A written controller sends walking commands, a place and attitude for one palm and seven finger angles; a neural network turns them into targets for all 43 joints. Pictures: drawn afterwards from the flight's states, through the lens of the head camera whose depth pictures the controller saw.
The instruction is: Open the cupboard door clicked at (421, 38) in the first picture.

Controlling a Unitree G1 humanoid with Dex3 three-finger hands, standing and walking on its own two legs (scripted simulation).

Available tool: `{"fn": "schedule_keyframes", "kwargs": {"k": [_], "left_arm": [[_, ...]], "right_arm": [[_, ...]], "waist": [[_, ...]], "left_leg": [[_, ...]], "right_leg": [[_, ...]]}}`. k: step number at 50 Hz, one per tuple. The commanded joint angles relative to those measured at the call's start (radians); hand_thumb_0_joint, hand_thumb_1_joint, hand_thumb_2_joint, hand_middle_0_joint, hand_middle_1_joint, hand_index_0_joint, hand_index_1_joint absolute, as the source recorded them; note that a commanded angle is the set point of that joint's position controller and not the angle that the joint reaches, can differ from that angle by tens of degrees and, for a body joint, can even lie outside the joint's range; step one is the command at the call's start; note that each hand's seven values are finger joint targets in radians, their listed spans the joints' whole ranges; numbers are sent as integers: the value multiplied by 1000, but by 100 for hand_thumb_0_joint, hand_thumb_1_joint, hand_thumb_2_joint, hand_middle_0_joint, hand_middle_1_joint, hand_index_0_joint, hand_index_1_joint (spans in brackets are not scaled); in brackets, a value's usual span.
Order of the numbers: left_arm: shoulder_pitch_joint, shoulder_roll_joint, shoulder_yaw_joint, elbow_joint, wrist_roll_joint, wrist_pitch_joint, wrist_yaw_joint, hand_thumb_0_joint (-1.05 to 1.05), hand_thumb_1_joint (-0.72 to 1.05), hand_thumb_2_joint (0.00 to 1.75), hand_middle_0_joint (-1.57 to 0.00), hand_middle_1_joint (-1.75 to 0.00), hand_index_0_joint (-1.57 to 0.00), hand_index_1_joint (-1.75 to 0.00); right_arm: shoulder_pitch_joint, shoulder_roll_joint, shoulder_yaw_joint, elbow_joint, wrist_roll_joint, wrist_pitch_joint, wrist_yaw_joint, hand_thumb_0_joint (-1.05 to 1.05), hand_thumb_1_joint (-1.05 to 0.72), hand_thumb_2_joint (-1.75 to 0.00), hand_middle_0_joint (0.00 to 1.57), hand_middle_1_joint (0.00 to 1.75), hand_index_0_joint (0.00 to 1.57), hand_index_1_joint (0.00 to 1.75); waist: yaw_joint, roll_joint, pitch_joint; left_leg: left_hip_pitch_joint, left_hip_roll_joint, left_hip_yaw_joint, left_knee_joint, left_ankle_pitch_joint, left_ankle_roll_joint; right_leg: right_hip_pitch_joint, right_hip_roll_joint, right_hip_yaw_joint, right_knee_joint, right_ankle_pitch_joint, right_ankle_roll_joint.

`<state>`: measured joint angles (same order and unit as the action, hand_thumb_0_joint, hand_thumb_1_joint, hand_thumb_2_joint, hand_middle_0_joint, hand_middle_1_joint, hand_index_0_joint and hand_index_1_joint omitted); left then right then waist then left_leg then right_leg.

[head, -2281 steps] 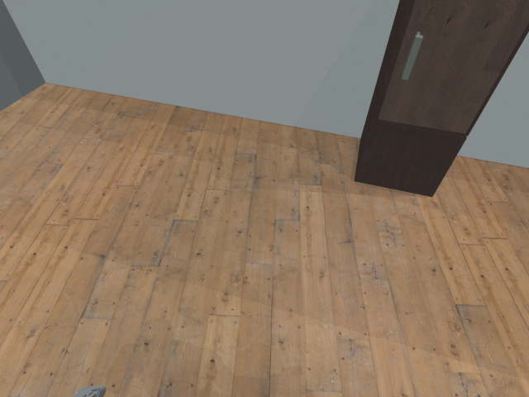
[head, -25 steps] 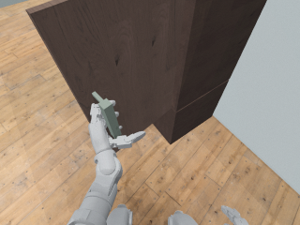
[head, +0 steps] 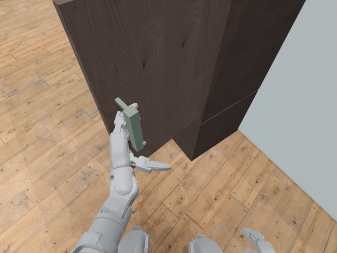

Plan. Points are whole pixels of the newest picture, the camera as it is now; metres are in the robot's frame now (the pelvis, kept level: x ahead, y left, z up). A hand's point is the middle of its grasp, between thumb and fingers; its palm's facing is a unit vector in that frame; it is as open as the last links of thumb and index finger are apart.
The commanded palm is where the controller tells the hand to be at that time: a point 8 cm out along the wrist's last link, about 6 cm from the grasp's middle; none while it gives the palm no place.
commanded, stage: slide the hand sideways off the handle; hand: left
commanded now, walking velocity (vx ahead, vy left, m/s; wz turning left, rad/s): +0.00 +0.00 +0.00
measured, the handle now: (129, 125) +0.41 +0.11 +0.05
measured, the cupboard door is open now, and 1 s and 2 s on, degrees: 98 98 98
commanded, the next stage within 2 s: draw the hand back to the body in 1.12 s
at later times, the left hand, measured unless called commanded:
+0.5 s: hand (132, 166) +0.31 +0.09 +0.03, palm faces -0.11 -0.99 -0.01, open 16.3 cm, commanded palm +0.29 +0.15 +0.04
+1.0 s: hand (110, 184) +0.26 +0.13 +0.03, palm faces -0.07 -1.00 -0.03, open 16.3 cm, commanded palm +0.25 +0.20 +0.04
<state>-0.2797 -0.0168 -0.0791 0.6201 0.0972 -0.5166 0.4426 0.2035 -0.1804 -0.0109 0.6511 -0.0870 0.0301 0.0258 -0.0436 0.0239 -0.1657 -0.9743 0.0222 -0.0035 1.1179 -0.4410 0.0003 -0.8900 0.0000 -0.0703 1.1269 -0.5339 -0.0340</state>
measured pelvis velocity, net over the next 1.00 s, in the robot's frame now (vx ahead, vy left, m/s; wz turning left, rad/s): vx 0.01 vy -0.01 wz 0.00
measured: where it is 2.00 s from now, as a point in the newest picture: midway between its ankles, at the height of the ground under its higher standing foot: outside the picture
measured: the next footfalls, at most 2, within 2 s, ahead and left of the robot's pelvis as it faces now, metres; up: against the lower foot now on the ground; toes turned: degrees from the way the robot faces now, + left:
none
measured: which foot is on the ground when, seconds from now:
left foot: down 0.00-1.00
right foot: down 0.00-1.00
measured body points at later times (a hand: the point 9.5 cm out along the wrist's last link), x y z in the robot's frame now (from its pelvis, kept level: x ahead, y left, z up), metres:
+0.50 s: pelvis +0.01 +0.01 +0.00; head +0.07 +0.01 +0.44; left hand +0.31 +0.15 +0.04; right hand +0.15 -0.22 -0.11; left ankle +0.05 +0.12 -0.65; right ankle +0.01 -0.10 -0.65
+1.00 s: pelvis +0.01 -0.01 -0.01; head +0.08 -0.01 +0.44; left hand +0.26 +0.19 +0.04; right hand +0.19 -0.24 -0.10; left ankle +0.05 +0.12 -0.65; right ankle +0.01 -0.10 -0.65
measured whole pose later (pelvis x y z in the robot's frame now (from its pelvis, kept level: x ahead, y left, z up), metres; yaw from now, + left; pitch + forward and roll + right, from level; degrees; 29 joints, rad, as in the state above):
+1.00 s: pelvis +0.01 -0.01 -0.01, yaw +0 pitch +16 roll -1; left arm 0.23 0.18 0.01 0.11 -0.18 -0.42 -0.16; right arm 0.21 -0.23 0.00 0.50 0.00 -0.02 -0.03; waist 0.00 0.03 -0.17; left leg -0.97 0.03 -0.02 1.19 -0.50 -0.01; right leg -0.88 0.01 -0.09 1.18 -0.59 -0.04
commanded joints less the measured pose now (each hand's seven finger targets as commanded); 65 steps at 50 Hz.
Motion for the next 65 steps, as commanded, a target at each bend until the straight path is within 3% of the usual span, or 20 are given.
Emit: {"fn": "schedule_keyframes", "kwargs": {"k": [1, 4, 6, 8, 10, 11, 15, 20, 22, 24, 26, 31, 34, 40, 44, 46, 50, 58, 61, 65], "left_arm": [[-340, 68, -152, -250, -32, -98, -401, 0, -50, 30, -15, -30, -15, -30], [-315, -11, -123, -272, -232, -30, -496, 0, -50, 30, -15, -30, -15, -30], [-233, 15, -55, -245, -275, 3, -484, 0, -50, 30, -15, -30, -15, -30], [-205, 33, -39, -273, -253, 0, -453, 0, -50, 30, -15, -30, -15, -30], [-156, 96, 10, -295, -204, -22, -419, 0, -50, 30, -15, -30, -15, -30], [-151, 93, -1, -314, -185, -35, -411, 0, -50, 30, -15, -30, -15, -30], [-23, 104, -5, -402, -160, -44, -409, 0, -50, 30, -15, -30, -15, -30], [77, 133, 1, -522, -172, -16, -423, 0, -50, 30, -15, -30, -15, -30], [43, 118, -25, -558, -183, -11, -429, 0, -50, 30, -15, -30, -15, -30], [74, 164, 21, -588, -192, -17, -433, 0, -50, 30, -15, -30, -15, -30], [98, 150, 8, -609, -200, -20, -446, 0, -50, 30, -15, -30, -15, -30], [207, 151, -1, -635, -210, 4, -491, 0, -50, 30, -15, -30, -15, -30], [230, 199, 48, -619, -220, 28, -514, 0, -50, 30, -15, -30, -15, -30], [326, 232, 94, -717, -258, 28, -552, 0, -50, 30, -15, -30, -15, -30], [399, 260, 124, -721, -277, 26, -580, 0, -50, 30, -15, -30, -15, -30], [379, 270, 134, -722, -287, 25, -600, 0, -50, 30, -15, -30, -15, -30], [422, 306, 187, -739, -323, 18, -638, 0, -50, 30, -15, -30, -15, -30], [407, 311, 185, -752, -352, 31, -681, 0, -50, 30, -15, -30, -15, -30], [417, 308, 175, -779, -348, 41, -675, 0, -50, 30, -15, -30, -15, -30], [542, 385, 258, -915, -356, 76, -643, 0, -50, 30, -15, -30, -15, -30]], "right_arm": [[36, -155, -46, -144, 51, -24, -24, 0, -90, -90, 20, 30, 20, 30], [14, -160, -32, -179, 90, -36, -36, 0, -90, -90, 20, 30, 20, 30], [15, -168, -34, -181, 96, -40, -36, 0, -90, -90, 20, 30, 20, 30], [22, -169, -36, -192, 89, -44, -28, 0, -90, -90, 20, 30, 20, 30], [24, -171, -41, -201, 77, -44, -16, 0, -90, -90, 20, 30, 20, 30], [25, -169, -42, -204, 73, -43, -10, 0, -90, -90, 20, 30, 20, 30], [14, -167, -48, -242, 72, -35, 7, 0, -90, -90, 20, 30, 20, 30], [-4, -163, -42, -272, 80, -27, -1, 0, -90, -90, 20, 30, 20, 30], [-13, -160, -38, -268, 82, -33, -9, 0, -90, -90, 20, 30, 20, 30], [-16, -164, -38, -266, 81, -42, -21, 0, -90, -90, 20, 30, 20, 30], [-22, -158, -36, -262, 82, -53, -26, 0, -90, -90, 20, 30, 20, 30], [-21, -157, -34, -275, 87, -68, -31, 0, -90, -90, 20, 30, 20, 30], [-21, -162, -32, -278, 88, -68, -39, 0, -90, -90, 20, 30, 20, 30], [-33, -154, -30, -297, 90, -82, -48, 0, -90, -90, 20, 30, 20, 30], [-28, -159, -30, -303, 89, -93, -53, 0, -90, -90, 20, 30, 20, 30], [-31, -160, -29, -298, 90, -99, -58, 0, -90, -90, 20, 30, 20, 30], [-36, -162, -30, -303, 92, -112, -69, 0, -90, -90, 20, 30, 20, 30], [-21, -174, -29, -294, 98, -142, -84, 0, -90, -90, 20, 30, 20, 30], [-22, -174, -29, -300, 98, -153, -84, 0, -90, -90, 20, 30, 20, 30], [-13, -164, -28, -335, 106, -151, -87, 0, -90, -90, 20, 30, 20, 30]], "waist": [[-69, 17, -336], [-47, 3, -279], [-23, -65, -251], [-12, -83, -249], [11, -56, -270], [5, -70, -267], [31, -30, -304], [33, -35, -294], [8, -32, -250], [13, -55, -266], [13, -26, -269], [18, -37, -270], [20, -57, -243], [35, -14, -271], [31, -43, -245], [19, -27, -220], [38, -18, -245], [13, -17, -223], [25, 9, -245], [70, 38, -306]], "left_leg": [[362, -26, -22, -109, 123, 19], [384, -21, -41, -158, 87, 12], [346, -18, -46, -167, 78, 11], [316, -22, -43, -158, 95, 14], [303, -23, -35, -143, 114, 13], [299, -22, -34, -136, 115, 15], [314, -19, -28, -131, 154, 11], [308, -17, -26, -132, 159, 12], [296, -16, -32, -129, 116, 15], [288, -16, -34, -117, 122, 19], [305, -17, -36, -113, 140, 15], [294, -19, -39, -106, 164, 16], [253, -24, -37, -99, 147, 20], [259, -28, -23, -80, 192, 20], [215, -28, -24, -65, 171, 22], [193, -29, -19, -53, 141, 20], [169, -31, -15, -37, 138, 20], [151, -27, -22, -15, 113, 22], [175, -26, -25, -28, 119, 23], [256, -28, -18, -96, 182, 23]], "right_leg": [[66, 11, 56, -191, 279, -1], [59, 23, 26, -218, 200, -4], [68, 24, 13, -217, 181, 2], [76, 21, 12, -199, 191, 3], [70, 18, 19, -175, 201, 1], [65, 17, 19, -167, 203, 2], [86, 20, 23, -146, 237, -5], [111, 21, 29, -150, 251, -1], [84, 20, 29, -161, 211, 3], [93, 22, 34, -158, 213, 3], [85, 21, 30, -150, 232, 3], [99, 20, 27, -141, 261, 4], [113, 21, 34, -147, 254, 4], [143, 19, 45, -140, 319, 7], [147, 21, 53, -141, 304, 10], [127, 16, 64, -149, 279, 15], [154, 11, 90, -153, 262, 16], [103, 12, 94, -154, 213, 22], [96, 16, 80, -144, 202, 16], [208, 22, 69, -170, 278, 14]]}}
